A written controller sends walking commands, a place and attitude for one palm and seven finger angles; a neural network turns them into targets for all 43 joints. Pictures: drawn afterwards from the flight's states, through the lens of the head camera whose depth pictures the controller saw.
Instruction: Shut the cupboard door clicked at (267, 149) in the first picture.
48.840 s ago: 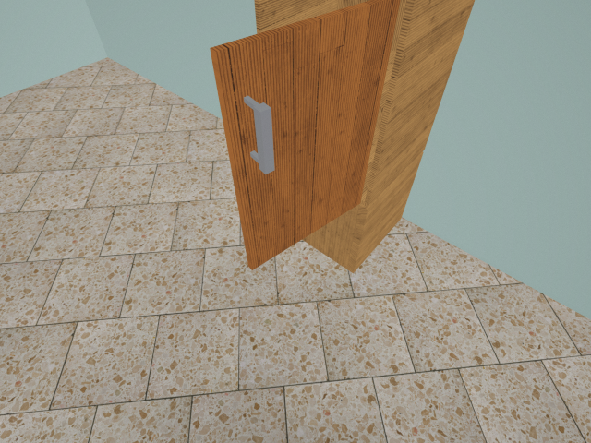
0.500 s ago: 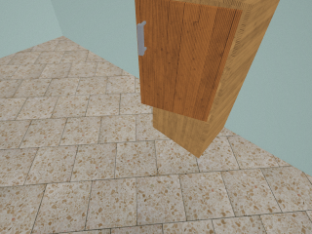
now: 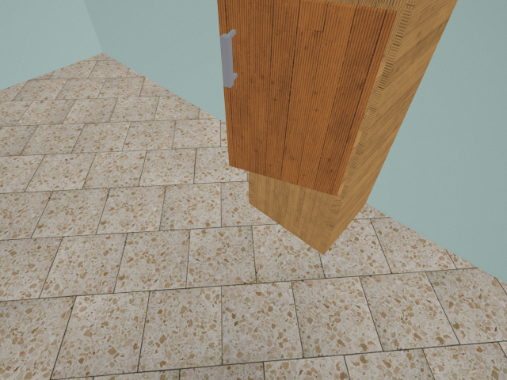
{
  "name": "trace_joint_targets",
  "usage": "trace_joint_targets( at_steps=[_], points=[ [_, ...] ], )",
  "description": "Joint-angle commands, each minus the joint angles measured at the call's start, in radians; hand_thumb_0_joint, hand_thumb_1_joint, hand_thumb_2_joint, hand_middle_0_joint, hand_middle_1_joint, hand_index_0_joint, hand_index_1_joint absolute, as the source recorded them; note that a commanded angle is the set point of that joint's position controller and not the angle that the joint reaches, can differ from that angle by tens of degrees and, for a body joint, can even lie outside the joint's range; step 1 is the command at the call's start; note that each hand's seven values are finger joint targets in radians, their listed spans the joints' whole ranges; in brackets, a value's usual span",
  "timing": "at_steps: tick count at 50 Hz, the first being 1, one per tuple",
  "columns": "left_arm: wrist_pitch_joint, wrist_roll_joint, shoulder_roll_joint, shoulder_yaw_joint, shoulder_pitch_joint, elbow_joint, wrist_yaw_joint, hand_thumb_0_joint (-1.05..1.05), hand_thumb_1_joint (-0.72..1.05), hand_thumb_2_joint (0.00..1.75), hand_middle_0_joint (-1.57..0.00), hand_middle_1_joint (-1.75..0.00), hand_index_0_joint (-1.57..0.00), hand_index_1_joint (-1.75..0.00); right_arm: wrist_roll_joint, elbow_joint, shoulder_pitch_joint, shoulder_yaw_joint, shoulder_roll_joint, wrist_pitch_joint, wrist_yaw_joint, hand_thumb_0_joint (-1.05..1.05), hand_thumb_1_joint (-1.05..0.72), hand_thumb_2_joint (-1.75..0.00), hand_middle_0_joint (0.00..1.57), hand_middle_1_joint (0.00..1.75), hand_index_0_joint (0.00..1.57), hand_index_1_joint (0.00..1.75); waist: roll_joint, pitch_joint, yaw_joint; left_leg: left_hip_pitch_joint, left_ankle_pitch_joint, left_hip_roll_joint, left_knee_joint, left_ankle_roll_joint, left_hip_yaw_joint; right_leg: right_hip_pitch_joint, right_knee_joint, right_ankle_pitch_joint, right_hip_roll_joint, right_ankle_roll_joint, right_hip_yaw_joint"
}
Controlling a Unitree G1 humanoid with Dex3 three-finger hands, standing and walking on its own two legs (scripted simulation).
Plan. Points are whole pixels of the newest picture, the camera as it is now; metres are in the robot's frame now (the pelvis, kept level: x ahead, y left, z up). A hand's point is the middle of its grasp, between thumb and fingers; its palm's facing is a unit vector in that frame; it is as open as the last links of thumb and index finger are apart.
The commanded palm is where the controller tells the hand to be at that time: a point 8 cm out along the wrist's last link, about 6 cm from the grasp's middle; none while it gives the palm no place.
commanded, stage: walk to a spot facing it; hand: left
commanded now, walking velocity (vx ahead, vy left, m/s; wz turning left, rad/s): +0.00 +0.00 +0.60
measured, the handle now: (230, 58) +0.86 +0.10 +0.09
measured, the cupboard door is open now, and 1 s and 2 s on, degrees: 20 20 20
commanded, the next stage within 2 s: none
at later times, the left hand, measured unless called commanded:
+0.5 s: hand out of the picture +0.04 +0.25 -0.16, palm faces +0.30 -0.91 -0.28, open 7.4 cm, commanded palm none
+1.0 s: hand out of the picture -0.07 +0.19 -0.19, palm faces +0.62 -0.73 -0.28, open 7.4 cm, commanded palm none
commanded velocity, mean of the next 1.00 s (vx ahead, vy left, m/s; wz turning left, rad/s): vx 0.00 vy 0.00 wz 0.60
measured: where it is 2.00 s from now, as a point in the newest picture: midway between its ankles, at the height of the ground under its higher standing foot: outside the picture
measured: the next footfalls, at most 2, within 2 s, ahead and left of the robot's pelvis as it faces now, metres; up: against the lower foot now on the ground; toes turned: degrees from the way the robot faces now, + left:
right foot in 0.60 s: +0.09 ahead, -0.13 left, +0.00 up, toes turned +24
left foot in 0.88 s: +0.00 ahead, +0.13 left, +0.00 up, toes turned +40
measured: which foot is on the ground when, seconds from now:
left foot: down 0.00-0.58, up 0.60-0.86, down 0.88-1.00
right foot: down 0.00-0.24, up 0.26-0.58, down 0.60-0.88, up 0.90-1.00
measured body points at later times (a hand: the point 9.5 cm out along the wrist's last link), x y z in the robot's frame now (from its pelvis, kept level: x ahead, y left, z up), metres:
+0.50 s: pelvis +0.00 +0.01 -0.01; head +0.05 +0.02 +0.44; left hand +0.03 +0.29 -0.14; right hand +0.12 -0.22 -0.16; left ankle +0.03 +0.12 -0.74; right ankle +0.03 -0.14 -0.70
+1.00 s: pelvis +0.03 -0.01 -0.02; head +0.07 +0.03 +0.42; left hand -0.10 +0.22 -0.17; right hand +0.28 -0.14 -0.15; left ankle -0.03 +0.10 -0.74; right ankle +0.08 -0.13 -0.69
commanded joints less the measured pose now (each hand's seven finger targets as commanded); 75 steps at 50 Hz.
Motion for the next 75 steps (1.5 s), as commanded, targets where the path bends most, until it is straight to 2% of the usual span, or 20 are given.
trace_joint_targets(
  at_steps=[1, 6, 10, 12, 13, 16, 27, 30, 33, 40, 42, 44, 54, 56, 60, 67, 70, 71, 72, 75],
  points=[
    [0.009, 0.002, 0.131, 0.047, 0.097, -0.042, 0.017, 0.0, 0.9, 0.9, -0.2, -0.3, -0.2, -0.3, 0.001, -0.052, 0.044, -0.027, -0.079, 0.01, -0.001, 0.0, -0.9, -0.9, 0.2, 0.3, 0.2, 0.3, -0.06, 0.039, 0.021, -0.077, 0.14, 0.068, 0.087, 0.007, -0.087, -0.051, -0.016, 0.303, -0.229, -0.019, 0.091],
    [0.014, 0.021, 0.171, 0.076, 0.036, -0.114, 0.021, 0.0, 0.9, 0.9, -0.2, -0.3, -0.2, -0.3, -0.002, -0.133, -0.017, -0.058, -0.079, 0.034, 0.009, 0.0, -0.9, -0.9, 0.2, 0.3, 0.2, 0.3, -0.106, 0.09, 0.021, -0.283, -0.333, 0.069, 0.513, -0.026, -0.015, -0.023, 0.019, 0.644, -0.424, -0.17, 0.114],
    [0.011, 0.014, 0.221, 0.096, -0.011, -0.165, 0.012, 0.0, 0.9, 0.9, -0.2, -0.3, -0.2, -0.3, -0.008, -0.159, 0.048, -0.059, -0.073, 0.033, 0.023, 0.0, -0.9, -0.9, 0.2, 0.3, 0.2, 0.3, -0.047, 0.037, -0.028, -0.124, -0.138, 0.052, 0.219, -0.021, 0.061, -0.038, 0.262, 0.768, -0.357, -0.063, -0.048],
    [0.02, -0.006, 0.161, 0.091, 0.02, -0.213, 0.002, 0.0, 0.9, 0.9, -0.2, -0.3, -0.2, -0.3, -0.024, -0.162, 0.154, -0.086, -0.198, 0.02, 0.02, 0.0, -0.9, -0.9, 0.2, 0.3, 0.2, 0.3, 0.299, -0.049, -0.054, 0.115, 0.505, 0.296, 0.019, 0.157, -0.372, -0.355, 0.634, 0.123, -0.152, 0.09, -0.134],
    [0.021, 0.005, 0.156, 0.074, -0.051, -0.258, 0.003, 0.0, 0.9, 0.9, -0.2, -0.3, -0.2, -0.3, -0.017, -0.155, 0.179, -0.096, -0.236, 0.024, 0.018, 0.0, -0.9, -0.9, 0.2, 0.3, 0.2, 0.3, 0.249, -0.039, -0.068, 0.047, 0.384, 0.383, -0.083, 0.239, -0.521, -0.387, 0.768, -0.357, -0.09, 0.079, -0.029],
    [0.036, 0.015, 0.148, 0.089, -0.128, -0.278, -0.006, 0.0, 0.9, 0.9, -0.2, -0.3, -0.2, -0.3, -0.024, -0.211, 0.041, -0.096, -0.231, 0.02, 0.012, 0.0, -0.9, -0.9, 0.2, 0.3, 0.2, 0.3, 0.118, 0.024, -0.029, -0.156, -0.241, 0.317, -0.181, 0.171, -0.512, -0.439, 0.802, -0.199, -0.124, 0.08, 0.085],
    [0.027, 0.016, 0.167, 0.091, 0.013, -0.3, -0.013, 0.0, 0.9, 0.9, -0.2, -0.3, -0.2, -0.3, -0.017, -0.289, -0.085, -0.124, -0.241, 0.039, 0.027, 0.0, -0.9, -0.9, 0.2, 0.3, 0.2, 0.3, 0.146, -0.081, 0.043, -0.202, -0.158, 0.124, -0.067, 0.082, -0.394, -0.145, 0.177, -0.035, -0.023, 0.098, 0.016],
    [0.013, 0.03, 0.326, 0.11, -0.036, -0.335, 0.003, 0.0, 0.9, 0.9, -0.2, -0.3, -0.2, -0.3, -0.012, -0.326, -0.097, -0.12, -0.153, 0.038, 0.042, 0.0, -0.9, -0.9, 0.2, 0.3, 0.2, 0.3, -0.203, -0.033, 0.051, -0.431, -0.401, -0.066, 0.615, -0.065, -0.11, -0.157, -0.185, -0.132, -0.531, -0.123, 0.487],
    [0.002, 0.026, 0.232, 0.096, -0.148, -0.352, 0.012, 0.0, 0.9, 0.9, -0.2, -0.3, -0.2, -0.3, -0.011, -0.319, -0.065, -0.113, -0.151, 0.042, 0.053, 0.0, -0.9, -0.9, 0.2, 0.3, 0.2, 0.3, -0.194, -0.032, -0.027, -0.412, -0.312, 0.037, 0.807, -0.066, -0.099, -0.157, 0.002, 0.323, -0.407, -0.112, 0.227],
    [0.005, 0.027, 0.293, 0.113, 0.026, -0.301, 0.002, 0.0, 0.9, 0.9, -0.2, -0.3, -0.2, -0.3, 0.0, -0.349, -0.16, -0.077, -0.118, 0.03, 0.068, 0.0, -0.9, -0.9, 0.2, 0.3, 0.2, 0.3, -0.229, -0.07, 0.05, -0.208, -0.232, -0.001, 0.258, -0.057, 0.079, 0.017, 0.2, 0.77, -0.361, -0.024, 0.023],
    [0.007, 0.017, 0.285, 0.112, 0.004, -0.31, -0.003, 0.0, 0.9, 0.9, -0.2, -0.3, -0.2, -0.3, -0.006, -0.325, -0.071, -0.087, -0.16, 0.025, 0.064, 0.0, -0.9, -0.9, 0.2, 0.3, 0.2, 0.3, -0.168, -0.109, -0.008, 0.005, -0.037, 0.003, 0.075, -0.033, 0.062, -0.094, 0.335, 0.69, -0.34, 0.034, -0.037],
    [0.01, 0.007, 0.18, 0.08, -0.026, -0.376, -0.014, 0.0, 0.9, 0.9, -0.2, -0.3, -0.2, -0.3, -0.014, -0.295, 0.064, -0.135, -0.344, 0.015, 0.052, 0.0, -0.9, -0.9, 0.2, 0.3, 0.2, 0.3, 0.323, -0.206, -0.079, 0.34, 0.753, 0.416, 0.028, 0.201, -0.441, -0.536, 0.722, -0.331, -0.15, 0.143, -0.089],
    [0.017, 0.018, 0.179, 0.094, 0.091, -0.306, -0.025, 0.0, 0.9, 0.9, -0.2, -0.3, -0.2, -0.3, -0.011, -0.35, -0.191, -0.109, -0.243, 0.036, 0.03, 0.0, -0.9, -0.9, 0.2, 0.3, 0.2, 0.3, 0.089, -0.081, 0.068, -0.219, -0.08, 0.142, 0.073, 0.069, -0.268, -0.126, 0.179, 0.027, -0.074, 0.11, -0.015],
    [0.0, 0.039, 0.319, 0.116, 0.093, -0.326, -0.011, 0.0, 0.9, 0.9, -0.2, -0.3, -0.2, -0.3, -0.001, -0.375, -0.169, -0.099, -0.132, 0.038, 0.045, 0.0, -0.9, -0.9, 0.2, 0.3, 0.2, 0.3, -0.318, -0.032, 0.085, -0.423, -0.426, -0.087, 0.572, -0.053, -0.062, -0.114, -0.149, -0.073, -0.482, -0.051, 0.48],
    [0.002, 0.029, 0.218, 0.094, -0.078, -0.367, 0.005, 0.0, 0.9, 0.9, -0.2, -0.3, -0.2, -0.3, -0.01, -0.336, -0.139, -0.107, -0.147, 0.049, 0.063, 0.0, -0.9, -0.9, 0.2, 0.3, 0.2, 0.3, -0.201, -0.009, -0.009, -0.363, -0.305, 0.038, 0.858, -0.056, -0.093, -0.233, -0.031, 0.156, -0.398, -0.081, 0.191],
    [0.003, 0.03, 0.265, 0.116, 0.032, -0.315, 0.0, 0.0, 0.9, 0.9, -0.2, -0.3, -0.2, -0.3, 0.004, -0.338, -0.172, -0.076, -0.082, 0.035, 0.07, 0.0, -0.9, -0.9, 0.2, 0.3, 0.2, 0.3, -0.216, -0.083, 0.057, -0.217, -0.308, 0.016, 0.353, -0.054, 0.057, -0.015, 0.125, 0.602, -0.399, -0.05, 0.0],
    [0.012, 0.012, 0.245, 0.117, 0.006, -0.32, -0.007, 0.0, 0.9, 0.9, -0.2, -0.3, -0.2, -0.3, -0.002, -0.307, -0.044, -0.092, -0.157, 0.017, 0.068, 0.0, -0.9, -0.9, 0.2, 0.3, 0.2, 0.3, -0.068, -0.134, -0.013, 0.084, 0.018, 0.063, 0.011, -0.022, -0.01, -0.19, 0.339, 0.406, -0.362, 0.05, -0.096],
    [0.02, 0.005, 0.179, 0.106, 0.015, -0.357, -0.016, 0.0, 0.9, 0.9, -0.2, -0.3, -0.2, -0.3, -0.014, -0.304, 0.005, -0.12, -0.276, 0.011, 0.06, 0.0, -0.9, -0.9, 0.2, 0.3, 0.2, 0.3, 0.264, -0.159, -0.035, 0.247, 0.382, 0.326, -0.017, 0.1, -0.361, -0.466, 0.545, -0.099, -0.219, 0.136, -0.145],
    [0.025, 0.014, 0.156, 0.081, -0.075, -0.401, -0.014, 0.0, 0.9, 0.9, -0.2, -0.3, -0.2, -0.3, -0.014, -0.284, 0.068, -0.132, -0.321, 0.021, 0.048, 0.0, -0.9, -0.9, 0.2, 0.3, 0.2, 0.3, 0.288, -0.141, -0.079, 0.223, 0.525, 0.44, -0.045, 0.217, -0.455, -0.559, 0.681, -0.383, -0.171, 0.135, -0.052],
    [0.033, 0.014, 0.171, 0.091, -0.164, -0.38, -0.013, 0.0, 0.9, 0.9, -0.2, -0.3, -0.2, -0.3, -0.018, -0.288, 0.01, -0.107, -0.252, 0.013, 0.021, 0.0, -0.9, -0.9, 0.2, 0.3, 0.2, 0.3, 0.213, -0.065, -0.051, 0.093, 0.389, 0.308, -0.037, 0.17, -0.354, -0.563, 0.779, -0.197, -0.171, 0.13, 0.059]
  ],
)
